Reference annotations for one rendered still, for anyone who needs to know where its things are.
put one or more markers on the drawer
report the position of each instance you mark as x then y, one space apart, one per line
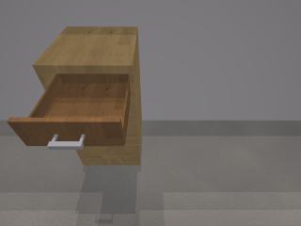
96 105

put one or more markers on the cabinet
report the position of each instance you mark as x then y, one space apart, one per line
100 50

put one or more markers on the handle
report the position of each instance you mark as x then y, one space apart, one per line
66 145

